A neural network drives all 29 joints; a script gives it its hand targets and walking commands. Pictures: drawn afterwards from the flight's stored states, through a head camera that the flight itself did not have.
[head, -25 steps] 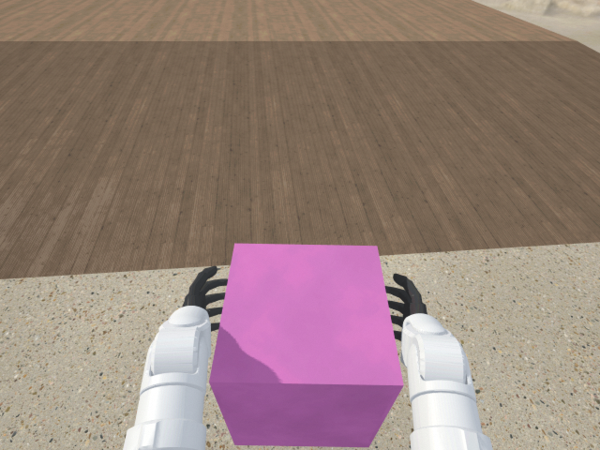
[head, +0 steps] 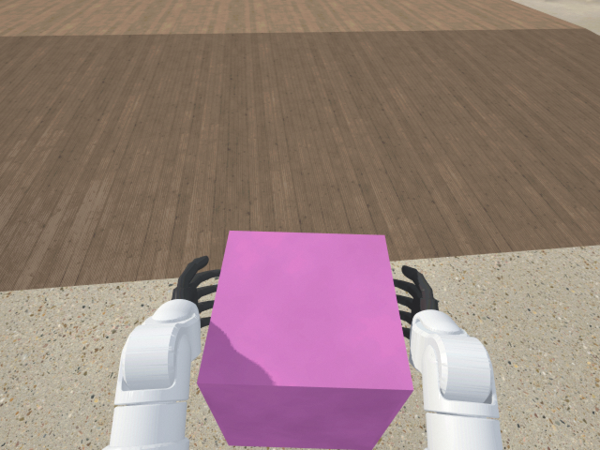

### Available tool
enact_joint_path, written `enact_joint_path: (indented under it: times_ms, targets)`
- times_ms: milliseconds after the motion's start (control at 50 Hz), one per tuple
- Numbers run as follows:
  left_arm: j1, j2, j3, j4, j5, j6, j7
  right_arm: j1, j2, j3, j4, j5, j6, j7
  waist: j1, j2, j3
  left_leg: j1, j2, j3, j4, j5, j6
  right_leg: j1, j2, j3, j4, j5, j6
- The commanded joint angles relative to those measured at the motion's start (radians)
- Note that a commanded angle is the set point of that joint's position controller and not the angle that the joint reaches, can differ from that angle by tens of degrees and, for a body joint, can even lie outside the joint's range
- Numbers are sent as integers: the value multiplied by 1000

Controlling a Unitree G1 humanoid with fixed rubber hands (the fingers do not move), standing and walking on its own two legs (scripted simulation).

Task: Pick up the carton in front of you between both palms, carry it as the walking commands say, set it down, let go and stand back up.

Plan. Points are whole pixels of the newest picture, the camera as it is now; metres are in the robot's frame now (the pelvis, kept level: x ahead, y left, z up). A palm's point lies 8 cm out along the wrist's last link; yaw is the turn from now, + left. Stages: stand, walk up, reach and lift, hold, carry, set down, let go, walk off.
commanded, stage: carry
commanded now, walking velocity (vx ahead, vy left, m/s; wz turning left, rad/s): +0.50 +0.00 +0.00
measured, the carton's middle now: (303, 344) +0.28 +0.00 +0.01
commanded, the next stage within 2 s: none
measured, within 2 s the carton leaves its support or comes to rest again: neither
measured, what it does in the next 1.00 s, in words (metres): walks ahead: left foot, then right foot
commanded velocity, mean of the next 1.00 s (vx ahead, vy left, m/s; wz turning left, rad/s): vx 0.50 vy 0.00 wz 0.00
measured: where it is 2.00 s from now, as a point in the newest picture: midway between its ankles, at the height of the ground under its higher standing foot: (293, 237)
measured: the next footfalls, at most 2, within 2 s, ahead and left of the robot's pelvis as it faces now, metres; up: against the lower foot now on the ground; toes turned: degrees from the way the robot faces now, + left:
left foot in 0.18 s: +0.16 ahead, +0.10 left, +0.00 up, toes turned +10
right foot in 0.58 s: +0.52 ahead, -0.08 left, +0.00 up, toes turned -10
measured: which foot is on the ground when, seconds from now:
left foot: down 0.00-0.00, up 0.02-0.16, down 0.18-0.60, up 0.62-1.00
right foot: down 0.00-0.22, up 0.24-0.56, down 0.58-1.00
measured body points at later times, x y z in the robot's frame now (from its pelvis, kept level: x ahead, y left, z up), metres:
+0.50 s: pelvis +0.28 +0.01 +0.00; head +0.28 +0.02 +0.45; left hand +0.57 +0.15 +0.08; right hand +0.55 -0.15 +0.08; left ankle +0.12 +0.10 -0.73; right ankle +0.40 -0.10 -0.70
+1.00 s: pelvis +0.62 +0.00 +0.01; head +0.62 -0.01 +0.46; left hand +0.88 +0.16 +0.09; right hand +0.89 -0.14 +0.09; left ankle +0.76 +0.13 -0.70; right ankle +0.48 -0.08 -0.73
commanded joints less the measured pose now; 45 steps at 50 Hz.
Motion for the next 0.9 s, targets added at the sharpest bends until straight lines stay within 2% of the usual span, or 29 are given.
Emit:
enact_joint_path:
  times_ms: [0, 20, 40, 60, 80, 120, 140, 160, 180, 200, 220, 240, 260, 280, 320, 400, 460, 500, 520, 540, 560, 580, 600, 620, 660, 680, 720, 800, 880]
  targets:
    - [-447, -923, -731, -109, -386, 43, -231, -578, 868, 725, -221, 422, 51, 245, 24, -274, -220, -342, 9, 121, 261, 170, 4, 475, -264, 355, -176, 145, -131]
    - [-428, -920, -723, -131, -373, 60, -221, -583, 875, 736, -232, 443, 69, 254, 31, -344, -170, -551, -29, 143, 300, -99, -6, 584, -352, 475, -168, 423, -203]
    - [-428, -919, -729, -185, -365, 76, -210, -572, 887, 741, -231, 465, 81, 264, 39, -260, -132, -635, -14, 112, 291, -219, 4, 615, -379, 488, -165, 531, -239]
    - [-435, -919, -738, -236, -362, 90, -202, -552, 893, 735, -237, 474, 88, 271, 44, -180, -130, -642, -2, 101, 229, -232, 8, 626, -376, 453, -161, 494, -231]
    - [-444, -946, -742, -268, -375, 104, -200, -523, 889, 716, -241, 473, 96, 271, 41, -139, -142, -578, -2, 106, 142, -168, 15, 592, -357, 388, -171, 427, -192]
    - [-422, -959, -746, -320, -390, 121, -206, -449, 896, 701, -265, 460, 109, 265, 25, -177, -167, -340, -34, 160, -28, 29, 11, 452, -288, 219, -176, 378, -118]
    - [-423, -953, -753, -336, -399, 128, -211, -440, 890, 704, -285, 451, 112, 261, 7, -177, -191, -130, -61, 205, -145, 147, 15, 325, -235, 103, -127, 338, -78]
    - [-428, -937, -755, -344, -408, 136, -215, -447, 898, 705, -288, 449, 118, 256, -5, -141, -229, 150, -73, 226, -174, 235, 23, 145, -192, 12, -35, 312, -42]
    - [-435, -911, -757, -352, -416, 147, -220, -424, 882, 692, -288, 440, 123, 251, -22, -48, -270, 403, 10, 108, -175, 166, 53, -54, -145, -59, 119, 209, -7]
    - [-479, -879, -760, -390, -434, 164, -228, -414, 861, 679, -283, 420, 125, 243, -34, 238, -258, 479, 281, -370, -322, 99, 133, -272, -43, -110, 402, -25, 45]
    - [-519, -869, -775, -387, -451, 177, -235, -437, 853, 667, -290, 403, 132, 235, -35, 265, -205, 547, 371, -532, -326, 287, 248, -477, -4, -11, 528, -248, 28]
    - [-514, -873, -766, -357, -456, 184, -241, -462, 848, 667, -305, 403, 144, 229, -34, 147, -169, 533, 389, -471, -284, 401, 271, -534, -65, 55, 621, -260, -2]
    - [-491, -877, -751, -328, -460, 187, -245, -467, 850, 666, -308, 405, 152, 226, -35, 54, -172, 522, 375, -399, -273, 480, 263, -551, -87, 62, 650, -231, -14]
    - [-476, -889, -745, -303, -455, 188, -245, -487, 857, 671, -318, 412, 157, 225, -34, -20, -176, 506, 353, -333, -289, 463, 224, -549, -107, 70, 605, -169, -19]
    - [-439, -917, -732, -265, -431, 184, -239, -510, 879, 696, -318, 438, 164, 234, -29, 10, -150, 451, 285, -175, -320, 519, 151, -492, -101, 32, 453, -75, -5]
    - [-373, -951, -713, -236, -366, 169, -216, -481, 894, 712, -299, 467, 166, 267, -25, 74, -107, 408, 207, -2, -324, 645, 135, -425, -50, -60, 217, 59, 7]
    - [-348, -959, -716, -241, -341, 158, -208, -446, 899, 715, -277, 466, 158, 284, -27, 125, -55, 315, 172, 98, -311, 787, 111, -273, 0, -140, 42, 184, -7]
    - [-353, -960, -724, -250, -343, 149, -211, -448, 901, 716, -278, 466, 150, 290, -13, 149, -91, 264, 167, 159, -211, 959, 80, -64, 35, -180, 4, 264, -28]
    - [-349, -961, -725, -249, -345, 145, -213, -454, 896, 717, -284, 467, 147, 292, 2, 139, -136, 222, 144, 207, -99, 974, 57, 92, 67, -210, -34, 263, -34]
    - [-356, -960, -726, -254, -349, 141, -216, -455, 889, 719, -288, 465, 144, 293, 14, 111, -188, 140, 119, 231, 48, 884, 35, 272, 63, -211, -49, 215, -34]
    - [-350, -963, -725, -255, -353, 141, -221, -472, 875, 719, -295, 459, 142, 296, 42, 34, -243, -4, 98, 215, 258, 621, 16, 449, -62, -54, -56, 85, -35]
    - [-355, -950, -714, -229, -343, 134, -226, -477, 884, 726, -298, 463, 147, 296, 29, -234, -315, -268, -25, 171, 577, 224, -26, 603, -386, 512, -196, -117, -191]
    - [-337, -985, -724, -220, -357, 129, -230, -472, 880, 723, -293, 455, 143, 296, 30, -255, -291, -386, -63, 49, 732, -44, 2, 584, -437, 678, -313, -55, -250]
    - [-351, -1005, -735, -236, -376, 124, -235, -467, 909, 727, -277, 450, 133, 297, 26, -206, -260, -422, 7, -9, 791, -23, 31, 530, -420, 560, -297, 48, -233]
    - [-393, -1052, -760, -259, -400, 108, -244, -458, 962, 729, -273, 449, 111, 295, 16, -51, -224, -399, 75, -17, 690, 77, 43, 404, -364, 376, -277, 216, -167]
    - [-409, -1062, -773, -273, -414, 101, -248, -446, 980, 728, -270, 442, 100, 291, 11, -68, -221, -366, 88, -11, 619, 116, 39, 358, -344, 301, -292, 228, -138]
    - [-395, -1067, -788, -291, -432, 92, -259, -410, 1002, 732, -261, 425, 79, 279, 14, -112, -228, -339, 74, 30, 520, 139, 26, 332, -309, 205, -313, 256, -118]
    - [-352, -1033, -790, -306, -448, 86, -280, -350, 1004, 742, -270, 388, 54, 251, 17, -164, -182, -419, 57, 103, 326, 209, -2, 385, -268, 97, -333, 335, -118]
    - [-335, -960, -772, -347, -444, 97, -278, -374, 951, 754, -342, 400, 66, 235, 22, -169, -100, -447, 39, 156, 145, 307, -1, 422, -235, 22, -321, 452, -116]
